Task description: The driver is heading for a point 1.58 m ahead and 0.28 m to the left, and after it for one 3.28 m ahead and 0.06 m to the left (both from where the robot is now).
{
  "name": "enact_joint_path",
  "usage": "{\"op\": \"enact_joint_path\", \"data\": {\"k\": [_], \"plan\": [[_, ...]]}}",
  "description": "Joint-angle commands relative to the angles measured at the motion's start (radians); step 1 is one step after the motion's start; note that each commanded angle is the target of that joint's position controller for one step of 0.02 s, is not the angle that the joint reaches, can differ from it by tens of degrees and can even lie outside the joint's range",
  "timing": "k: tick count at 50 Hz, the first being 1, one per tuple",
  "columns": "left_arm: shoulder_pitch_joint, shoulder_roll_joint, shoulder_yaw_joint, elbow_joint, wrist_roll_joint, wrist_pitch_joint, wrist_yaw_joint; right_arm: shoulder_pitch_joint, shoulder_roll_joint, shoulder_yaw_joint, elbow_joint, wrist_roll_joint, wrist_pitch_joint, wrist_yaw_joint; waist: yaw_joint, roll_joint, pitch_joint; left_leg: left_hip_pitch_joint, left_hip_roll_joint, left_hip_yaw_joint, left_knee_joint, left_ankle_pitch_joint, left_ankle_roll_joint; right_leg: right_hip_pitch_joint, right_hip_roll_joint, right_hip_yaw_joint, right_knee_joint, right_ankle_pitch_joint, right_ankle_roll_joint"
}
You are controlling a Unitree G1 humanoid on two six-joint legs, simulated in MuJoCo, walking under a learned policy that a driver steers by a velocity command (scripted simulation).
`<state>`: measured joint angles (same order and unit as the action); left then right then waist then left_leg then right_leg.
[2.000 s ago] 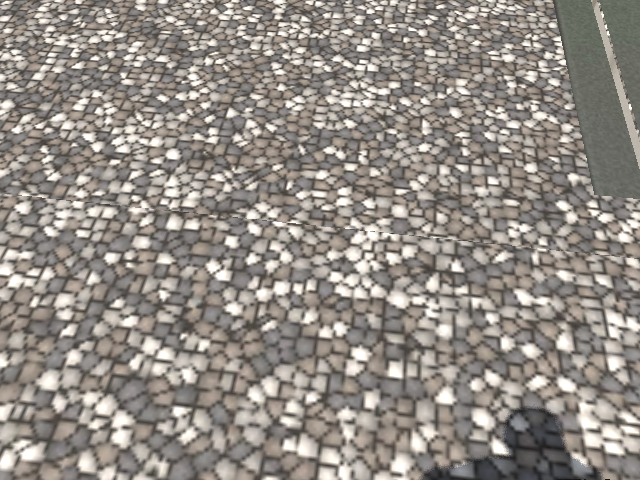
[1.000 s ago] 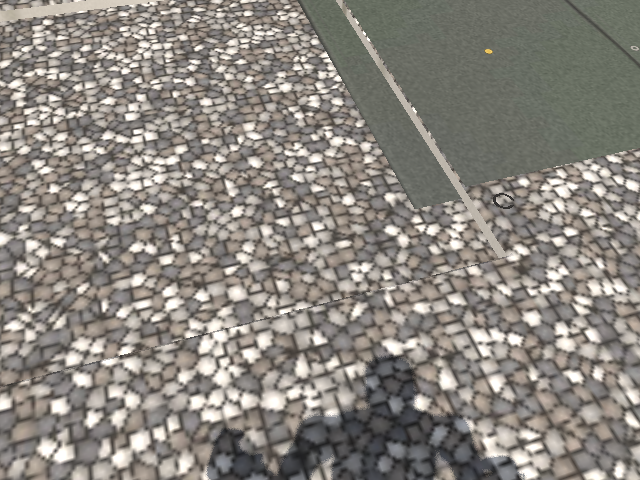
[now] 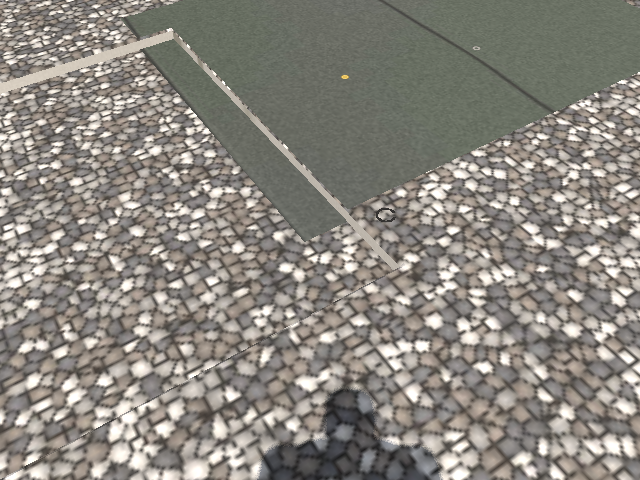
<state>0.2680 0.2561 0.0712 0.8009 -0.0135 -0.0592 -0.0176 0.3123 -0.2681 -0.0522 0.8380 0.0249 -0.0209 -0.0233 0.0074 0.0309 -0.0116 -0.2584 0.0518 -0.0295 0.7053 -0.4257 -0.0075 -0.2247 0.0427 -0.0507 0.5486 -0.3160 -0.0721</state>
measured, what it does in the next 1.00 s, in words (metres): walks ahead: left foot, then right foot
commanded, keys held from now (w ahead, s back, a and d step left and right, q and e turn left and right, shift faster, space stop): w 1.00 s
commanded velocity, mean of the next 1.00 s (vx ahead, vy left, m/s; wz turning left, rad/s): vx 0.46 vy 0.00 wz -0.01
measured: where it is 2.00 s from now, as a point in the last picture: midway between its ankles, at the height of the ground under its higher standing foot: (324, 348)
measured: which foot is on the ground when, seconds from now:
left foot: up 0.00-0.38, down 0.40-0.98, up 1.00-1.00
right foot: down 0.00-0.42, up 0.44-0.94, down 0.96-1.00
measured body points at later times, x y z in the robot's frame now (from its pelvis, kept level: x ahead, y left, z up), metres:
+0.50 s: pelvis +0.23 +0.07 +0.00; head +0.27 +0.07 +0.44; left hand +0.24 +0.34 -0.14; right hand +0.43 -0.18 -0.09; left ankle +0.32 +0.15 -0.73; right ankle +0.07 -0.08 -0.64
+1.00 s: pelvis +0.51 +0.03 -0.01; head +0.55 +0.02 +0.44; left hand +0.73 +0.26 -0.09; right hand +0.50 -0.26 -0.14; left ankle +0.33 +0.15 -0.70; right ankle +0.63 -0.07 -0.73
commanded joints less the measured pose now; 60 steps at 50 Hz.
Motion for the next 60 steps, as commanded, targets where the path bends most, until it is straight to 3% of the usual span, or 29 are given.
{"op": "enact_joint_path", "data": {"k": [1, 3, 6, 10, 16, 18, 19, 20, 21, 22, 23, 24, 25, 26, 29, 31, 38, 42, 45, 47, 48, 49, 50, 51, 52, 53, 54, 56, 60], "plan": [[0.164, 0.159, 0.034, -0.007, 0.009, -0.039, -0.004, -0.201, -0.123, -0.027, -0.170, 0.027, -0.064, 0.001, 0.077, -0.189, 0.119, -0.651, 0.000, -0.060, 0.429, -0.103, 0.038, 0.334, -0.436, 0.747, -0.389, -0.276, -0.269], [0.111, 0.127, 0.021, -0.021, 0.007, -0.049, -0.001, -0.163, -0.109, -0.025, -0.141, 0.011, -0.079, 0.017, 0.041, -0.112, 0.102, -0.672, 0.052, -0.058, 0.435, 0.073, 0.071, 0.348, -0.353, 0.545, -0.385, -0.152, -0.193], [0.116, 0.095, 0.005, -0.015, 0.011, -0.034, 0.006, -0.200, -0.078, -0.020, -0.142, -0.005, -0.079, 0.045, 0.039, -0.113, 0.078, -0.586, 0.072, -0.008, 0.302, 0.222, 0.047, 0.306, -0.269, 0.327, -0.407, 0.187, -0.138], [0.167, 0.138, 0.009, 0.009, 0.004, -0.019, 0.025, -0.332, -0.015, 0.008, -0.192, -0.007, -0.074, 0.062, 0.077, -0.112, 0.091, -0.453, 0.025, 0.056, 0.016, 0.385, 0.001, 0.213, -0.220, 0.175, -0.418, 0.320, -0.123], [0.197, 0.175, 0.018, 0.046, -0.012, -0.014, 0.028, -0.410, -0.070, 0.000, -0.237, 0.004, -0.077, 0.082, 0.057, -0.132, 0.130, -0.339, -0.009, 0.047, -0.162, 0.424, 0.051, 0.250, -0.294, 0.153, -0.393, 0.386, -0.095], [0.176, 0.197, 0.026, 0.048, -0.007, -0.007, 0.029, -0.330, -0.109, -0.018, -0.222, -0.001, -0.077, 0.078, -0.003, -0.151, 0.059, -0.204, -0.050, 0.075, -0.172, 0.373, 0.088, 0.294, -0.294, 0.126, -0.271, 0.685, -0.069], [0.163, 0.198, 0.025, 0.048, -0.003, 0.000, 0.031, -0.200, -0.141, -0.038, -0.185, -0.003, -0.073, 0.069, -0.076, -0.148, -0.024, -0.032, -0.082, 0.101, -0.180, 0.368, 0.117, 0.271, -0.262, 0.090, -0.115, 0.841, -0.047], [0.160, 0.180, 0.017, 0.040, 0.005, 0.004, 0.035, -0.028, -0.180, -0.058, -0.138, -0.003, -0.067, 0.056, -0.151, -0.130, -0.132, 0.232, -0.046, 0.064, -0.151, 0.374, 0.148, 0.135, -0.220, 0.065, 0.104, 0.798, -0.015], [0.256, 0.075, -0.013, 0.009, 0.017, -0.005, 0.032, 0.105, -0.280, -0.078, -0.117, -0.032, -0.062, 0.047, -0.133, 0.096, -0.308, 0.626, 0.226, -0.334, -0.163, 0.248, 0.273, -0.220, -0.095, 0.032, 0.515, 0.362, 0.043], [0.291, 0.037, -0.030, 0.027, 0.001, -0.027, 0.026, 0.124, -0.240, -0.063, -0.102, -0.022, -0.062, 0.056, -0.114, 0.256, -0.433, 0.698, 0.347, -0.748, -0.389, 0.030, 0.352, -0.388, 0.019, 0.157, 0.740, -0.235, 0.061], [0.189, 0.143, 0.002, 0.004, -0.029, -0.043, 0.019, 0.043, -0.180, -0.044, -0.108, -0.013, -0.063, 0.057, -0.115, 0.168, -0.251, 0.562, 0.313, -0.667, -0.440, -0.078, 0.298, -0.501, -0.047, 0.196, 0.822, -0.203, 0.048], [0.095, 0.161, 0.005, -0.024, -0.040, -0.050, 0.018, -0.026, -0.147, -0.034, -0.116, -0.013, -0.063, 0.055, -0.093, 0.097, -0.120, 0.402, 0.280, -0.516, -0.453, -0.034, 0.265, -0.517, -0.098, 0.155, 0.803, -0.120, 0.033], [0.056, 0.147, 0.003, -0.032, -0.026, -0.050, 0.023, -0.087, -0.126, -0.026, -0.117, -0.021, -0.067, 0.057, -0.053, 0.021, -0.040, 0.244, 0.239, -0.403, -0.481, 0.077, 0.249, -0.479, -0.142, 0.134, 0.738, -0.038, 0.032], [0.064, 0.140, 0.010, -0.026, -0.010, -0.041, 0.028, -0.127, -0.099, -0.020, -0.121, -0.033, -0.075, 0.061, -0.014, 0.034, -0.016, 0.146, 0.194, -0.321, -0.504, 0.162, 0.234, -0.418, -0.177, 0.141, 0.677, 0.018, 0.030], [0.109, 0.094, 0.004, -0.006, -0.002, -0.007, 0.032, -0.139, -0.094, -0.022, -0.102, -0.031, -0.095, 0.063, 0.029, 0.050, -0.003, 0.027, 0.157, -0.212, -0.575, 0.258, 0.253, -0.340, -0.200, 0.133, 0.610, 0.077, 0.049], [0.040, 0.098, 0.005, -0.032, 0.006, 0.000, 0.036, -0.114, -0.118, -0.027, -0.081, -0.030, -0.100, 0.056, 0.023, 0.029, 0.036, 0.020, 0.155, -0.170, -0.604, 0.301, 0.263, -0.408, -0.209, 0.131, 0.526, 0.152, 0.070], [-0.212, 0.062, -0.017, -0.097, 0.007, -0.028, 0.013, 0.019, -0.166, -0.032, -0.027, -0.012, -0.078, 0.029, -0.070, 0.001, 0.080, 0.124, 0.123, -0.053, -0.605, 0.388, 0.216, -0.434, -0.163, 0.077, 0.107, 0.458, 0.087], [-0.320, 0.067, -0.024, -0.142, -0.002, -0.039, -0.015, 0.094, -0.173, -0.034, 0.010, -0.008, -0.053, 0.027, -0.106, 0.006, 0.102, 0.263, 0.171, -0.061, -0.542, 0.427, 0.217, -0.466, -0.135, 0.068, -0.003, 0.398, 0.068], [-0.310, 0.094, -0.018, -0.154, -0.004, -0.045, -0.032, 0.097, -0.189, -0.040, 0.023, -0.005, -0.034, 0.020, -0.075, 0.036, 0.077, 0.353, 0.209, -0.077, -0.462, 0.569, 0.195, -0.415, -0.108, 0.060, -0.053, 0.277, 0.031], [-0.150, 0.145, 0.008, -0.112, -0.001, -0.048, -0.028, 0.059, -0.202, -0.041, 0.017, -0.005, -0.024, 0.016, 0.023, 0.055, -0.028, 0.348, 0.169, -0.034, -0.270, 0.879, 0.163, -0.169, -0.047, 0.007, -0.090, 0.245, -0.015], [0.023, 0.201, 0.033, -0.063, 0.004, -0.047, -0.018, 0.057, -0.174, -0.028, 0.005, -0.013, -0.022, 0.013, 0.097, 0.037, -0.153, 0.234, 0.116, 0.008, -0.058, 0.858, 0.130, 0.105, -0.081, 0.037, -0.061, 0.280, -0.057], [0.169, 0.307, 0.058, -0.041, 0.026, -0.043, -0.009, 0.137, -0.082, 0.003, -0.032, -0.027, -0.039, 0.019, 0.097, -0.141, -0.333, -0.138, -0.002, 0.059, 0.332, 0.498, 0.064, 0.531, -0.349, 0.421, -0.033, 0.235, -0.195], [0.199, 0.264, 0.048, -0.024, 0.007, -0.038, -0.010, 0.165, -0.045, 0.017, -0.017, -0.016, -0.062, 0.024, 0.094, -0.295, -0.424, -0.382, -0.120, -0.033, 0.554, -0.132, 0.035, 0.670, -0.459, 0.781, -0.192, 0.089, -0.289], [0.147, 0.194, 0.024, -0.032, -0.001, -0.034, -0.009, 0.078, -0.155, -0.010, -0.037, 0.009, -0.081, 0.031, 0.110, -0.210, -0.287, -0.494, -0.053, -0.097, 0.631, -0.119, 0.049, 0.583, -0.422, 0.690, -0.229, 0.007, -0.236], [0.078, 0.165, 0.014, -0.045, 0.003, -0.030, -0.004, -0.006, -0.164, -0.012, -0.064, 0.024, -0.091, 0.034, 0.092, -0.161, -0.165, -0.516, -0.001, -0.063, 0.613, -0.036, 0.059, 0.442, -0.382, 0.541, -0.246, 0.050, -0.199], [0.014, 0.143, 0.006, -0.049, 0.009, -0.029, -0.006, -0.043, -0.152, -0.011, -0.072, 0.010, -0.091, 0.032, 0.058, -0.092, -0.079, -0.486, 0.040, -0.041, 0.541, 0.043, 0.054, 0.293, -0.338, 0.440, -0.282, 0.136, -0.179], [-0.028, 0.112, -0.002, -0.056, 0.017, -0.033, -0.008, -0.045, -0.148, -0.019, -0.069, -0.005, -0.081, 0.030, 0.025, -0.094, -0.038, -0.431, 0.072, -0.045, 0.476, 0.096, 0.048, 0.192, -0.301, 0.370, -0.315, 0.200, -0.164], [-0.051, 0.112, -0.001, -0.052, 0.020, -0.042, -0.012, 0.004, -0.107, -0.014, -0.055, -0.009, -0.058, 0.030, -0.017, -0.112, -0.021, -0.344, 0.088, -0.040, 0.423, 0.140, 0.029, 0.085, -0.275, 0.306, -0.373, 0.260, -0.172], [-0.031, 0.154, 0.011, -0.018, 0.016, -0.050, 0.001, -0.098, -0.083, -0.007, -0.095, -0.027, -0.042, 0.023, -0.018, -0.079, 0.045, -0.390, 0.092, -0.022, 0.210, 0.290, -0.011, 0.034, -0.252, 0.187, -0.418, 0.442, -0.177]]}}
